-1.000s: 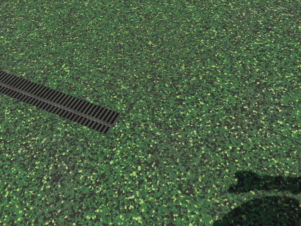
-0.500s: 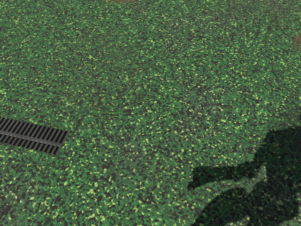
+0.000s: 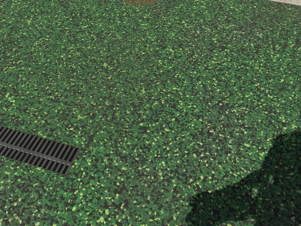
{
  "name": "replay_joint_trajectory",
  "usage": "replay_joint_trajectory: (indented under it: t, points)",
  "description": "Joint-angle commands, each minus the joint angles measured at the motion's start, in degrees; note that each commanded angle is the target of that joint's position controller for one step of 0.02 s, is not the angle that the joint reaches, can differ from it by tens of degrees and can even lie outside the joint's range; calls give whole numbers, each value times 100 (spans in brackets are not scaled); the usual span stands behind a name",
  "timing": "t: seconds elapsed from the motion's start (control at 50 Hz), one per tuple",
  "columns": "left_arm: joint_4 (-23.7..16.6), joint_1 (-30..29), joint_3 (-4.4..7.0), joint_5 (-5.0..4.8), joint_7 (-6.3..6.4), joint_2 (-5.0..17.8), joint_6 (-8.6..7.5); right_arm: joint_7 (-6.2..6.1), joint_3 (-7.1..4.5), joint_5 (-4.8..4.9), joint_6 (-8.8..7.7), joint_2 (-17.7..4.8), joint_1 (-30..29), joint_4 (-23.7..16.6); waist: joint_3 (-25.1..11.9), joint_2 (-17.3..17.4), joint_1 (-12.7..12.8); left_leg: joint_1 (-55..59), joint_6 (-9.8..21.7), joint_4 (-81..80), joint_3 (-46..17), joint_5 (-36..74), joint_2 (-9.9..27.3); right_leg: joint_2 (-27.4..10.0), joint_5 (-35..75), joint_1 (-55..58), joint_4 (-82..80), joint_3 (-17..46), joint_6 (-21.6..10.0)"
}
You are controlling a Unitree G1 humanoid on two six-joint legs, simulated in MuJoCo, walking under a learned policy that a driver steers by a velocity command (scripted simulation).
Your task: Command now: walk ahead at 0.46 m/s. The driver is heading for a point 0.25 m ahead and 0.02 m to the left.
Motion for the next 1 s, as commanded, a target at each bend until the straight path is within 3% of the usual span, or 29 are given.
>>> replay_joint_trajectory:
  t: [0.02, 0.04, 0.06, 0.12, 0.18, 0.22, 0.28, 0.32, 0.36, 0.38, 0.4, 0.42, 0.44, 0.46, 0.48, 0.5, 0.56, 0.6, 0.64, 0.66, 0.68, 0.72, 0.8, 1.0]
  points:
    - [-708, -613, 136, -4, -10, 692, -236, -45, -209, -62, 4, -788, 902, -8, -223, 537, -535, 2262, 976, -2162, -2878, -1434, 1751, -482, 638, -2935, 1241, 23, -180]
    - [-652, -587, 153, 65, -6, 618, -197, -45, -162, -145, -19, -653, 680, -55, -86, 593, -357, 1798, 903, -2258, -2390, -552, 1521, -637, 963, -2595, 958, 48, -167]
    - [-570, -463, 144, 89, -14, 529, -145, -50, -153, -166, -37, -611, 542, -69, -84, 676, -238, 1514, 907, -2342, -2031, 319, 1390, -662, 1124, -2272, 833, 10, -105]
    - [-503, -365, 124, 203, 36, 377, -24, -80, -168, -118, -121, -660, 524, 75, -169, 523, -41, 1220, 1042, -2253, -1096, 3204, 1262, -544, 1327, -1955, 380, -189, 168]
    - [-642, -880, 22, 244, 32, 137, -54, -162, -159, -85, -44, -693, 537, 196, -182, 499, -153, 1203, 875, -2168, -460, 3897, 972, -449, 2222, -1731, -968, -332, 245]
    - [-728, -1353, -26, 218, -27, 40, -86, -213, -163, -72, 30, -761, 755, 308, -230, 491, -379, 1339, 777, -2119, -351, 3715, 920, -309, 2863, -1475, -1788, -406, 223]
    - [-819, -1645, 13, 191, -104, 185, -108, -236, -173, -39, 142, -848, 961, 475, -295, 488, -484, 1757, 784, -1903, -547, 3427, 1140, -197, 3025, -1305, -2367, -302, 129]
    - [-866, -1713, 60, 223, -147, 321, -133, -243, -179, -4, 215, -863, 922, 536, -290, 519, -436, 1988, 735, -1566, -715, 3337, 1248, -131, 2662, -1230, -2629, -273, -32]
    - [-721, -1282, 131, 290, -142, 441, -160, -261, -153, 37, 277, -785, 806, 573, -466, 399, -141, 2006, 506, -860, -711, 3216, 1042, 6, 3108, -480, -3339, -372, -252]
    - [-679, -1028, 212, 339, -88, 766, -177, -264, -108, -58, 252, -667, 1021, 578, -807, 57, -121, 1752, 222, -224, -554, 2843, 683, -365, 5090, 379, -3363, -39, -448]
    - [-711, -855, 228, 428, -39, 1017, -142, -231, 12, -196, 181, -355, 1658, 566, -1559, -705, -407, 674, -128, 768, -427, 1017, 270, -1359, 6932, 1999, -2828, 988, -1165]
    - [-652, -664, 108, 394, -18, 482, -48, -217, 100, -150, 213, -205, 1771, 691, -2083, -1132, -189, 154, -415, 1766, -534, -1981, -17, -2013, 7015, 2405, -2947, 1757, -1861]
    - [-599, -703, -10, 281, -53, 170, 7, -196, 23, -45, 308, -511, 1422, 644, -1886, -885, -107, -98, -529, 2188, -765, -2879, 73, -1916, 5959, 2073, -3182, 1860, -1840]
    - [-571, -1007, -19, 225, -82, 188, 40, -221, -21, 11, 419, -577, 1185, 599, -1457, -596, -178, -305, -591, 2348, -781, -2813, 218, -1747, 4736, 1610, -3423, 1708, -1625]
    - [-602, -1361, -14, 222, -96, 246, 63, -273, -43, 1, 539, -571, 1022, 589, -1065, -403, -254, -309, -651, 2169, -737, -2593, 322, -1607, 3803, 1032, -3675, 1538, -1445]
    - [-634, -1734, 12, 240, -100, 346, 85, -322, -59, -30, 651, -546, 982, 591, -765, -435, -387, -35, -708, 1731, -710, -2297, 419, -1433, 3043, 395, -3919, 1309, -1263]
    - [-570, -2088, 49, 328, -57, 391, 169, -383, -22, -75, 742, -317, 1330, 827, -705, -759, -581, 1106, -724, 600, -378, -995, 284, -969, 2065, -572, -4122, 667, -1047]
    - [-452, -2047, 19, 257, -20, 283, 192, -354, -21, -139, 715, -255, 1431, 946, -776, -645, -631, 1689, -578, -207, -184, 36, 174, -752, 992, -804, -4035, 378, -819]
    - [-236, -1747, -52, 290, -14, 104, 188, -372, -27, -256, 697, -463, 1068, 752, -389, -277, -439, 1539, -300, -815, -626, 15, 565, -430, -232, -1023, -3890, 201, -277]
    - [-240, -1649, -25, 297, -2, 135, 207, -402, -95, -177, 688, -755, 872, 765, -61, 360, -186, 576, -83, -1001, -739, -1293, 614, -131, -35, -593, -3782, -113, -57]
    - [-219, -1800, -28, 321, 23, 152, 203, -401, -54, -162, 625, -567, 661, 744, 103, 526, -219, 16, -54, -1236, -774, -1879, 559, -73, 475, -72, -3488, -176, 30]
    - [-106, -1733, -7, 282, 75, 135, 182, -402, 2, -187, 475, -399, 513, 784, 46, 650, -147, -37, -210, -1347, -768, -1395, 551, -91, 1259, 301, -3193, -194, -56]
    - [164, -1591, 20, 240, 82, 152, 166, -372, 15, -107, 319, -414, 820, 971, -229, 378, -257, 567, -277, -1050, -654, -127, 486, -115, 2437, 392, -3038, -197, -133]
    - [817, -1550, 65, 181, 144, 234, 308, -349, 46, -75, 391, -356, 896, 1258, -289, 144, -305, 1032, -200, -984, -526, 1104, 401, -136, 3115, 611, -2990, -210, -50]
